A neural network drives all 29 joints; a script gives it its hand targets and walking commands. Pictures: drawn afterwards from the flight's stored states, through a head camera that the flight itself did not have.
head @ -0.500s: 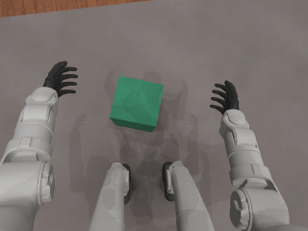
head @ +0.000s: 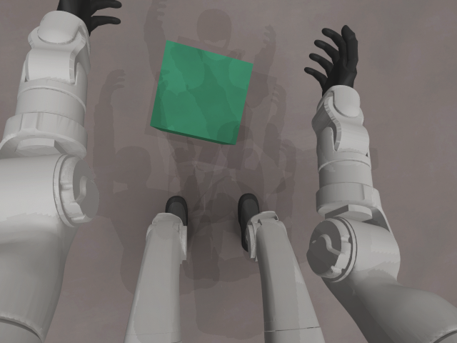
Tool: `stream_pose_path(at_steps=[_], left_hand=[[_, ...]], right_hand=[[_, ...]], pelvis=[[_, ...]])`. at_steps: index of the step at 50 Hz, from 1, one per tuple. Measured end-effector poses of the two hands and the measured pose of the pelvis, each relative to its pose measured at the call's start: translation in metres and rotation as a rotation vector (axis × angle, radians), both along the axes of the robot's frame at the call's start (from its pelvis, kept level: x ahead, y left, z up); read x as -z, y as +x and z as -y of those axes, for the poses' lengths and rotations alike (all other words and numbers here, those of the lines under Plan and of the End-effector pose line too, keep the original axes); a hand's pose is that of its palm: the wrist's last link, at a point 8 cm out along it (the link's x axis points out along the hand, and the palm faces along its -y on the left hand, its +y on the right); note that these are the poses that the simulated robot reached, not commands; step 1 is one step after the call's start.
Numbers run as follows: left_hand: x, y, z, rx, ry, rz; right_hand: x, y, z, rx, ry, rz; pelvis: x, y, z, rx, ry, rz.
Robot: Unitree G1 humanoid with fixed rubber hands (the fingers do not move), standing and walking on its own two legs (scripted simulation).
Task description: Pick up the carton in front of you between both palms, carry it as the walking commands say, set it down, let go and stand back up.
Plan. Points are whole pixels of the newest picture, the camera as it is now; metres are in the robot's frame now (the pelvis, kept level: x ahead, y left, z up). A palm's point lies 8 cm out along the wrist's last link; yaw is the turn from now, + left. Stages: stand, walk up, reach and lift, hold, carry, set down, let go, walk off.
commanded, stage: reach and lift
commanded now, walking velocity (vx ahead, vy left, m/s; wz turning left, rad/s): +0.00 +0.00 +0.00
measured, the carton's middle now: (200, 102) +0.50 +0.03 -0.52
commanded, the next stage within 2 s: none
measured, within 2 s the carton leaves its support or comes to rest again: leaves its support in 1.58 s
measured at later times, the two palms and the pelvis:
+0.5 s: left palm (124, 76) +0.52 +0.20 -0.37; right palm (286, 108) +0.47 -0.17 -0.37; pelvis -0.05 -0.03 -0.21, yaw -2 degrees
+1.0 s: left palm (138, 83) +0.52 +0.18 -0.44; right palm (274, 108) +0.48 -0.17 -0.44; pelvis -0.05 -0.02 -0.27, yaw -3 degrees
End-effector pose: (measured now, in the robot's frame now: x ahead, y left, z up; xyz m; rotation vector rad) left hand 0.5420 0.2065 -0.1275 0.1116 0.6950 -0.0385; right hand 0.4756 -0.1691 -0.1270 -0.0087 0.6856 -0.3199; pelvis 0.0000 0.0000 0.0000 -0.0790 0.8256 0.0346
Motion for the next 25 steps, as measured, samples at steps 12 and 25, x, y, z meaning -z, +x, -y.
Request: stream_pose_path(at_steps=[12, 25], left_hand=[[0.132, -0.022, 0.004, -0.048, 0.015, -0.032], [0.243, -0.020, 0.005, -0.054, 0.019, -0.003]], right_hand=[[0.126, -0.007, 0.001, -0.035, 0.014, -0.033], [0.239, -0.006, 0.004, -0.046, 0.030, -0.031]], pelvis=[[0.094, -0.011, 0.016, 0.007, -0.016, -0.083], [0.206, -0.047, 0.025, 0.025, -0.015, 0.059]])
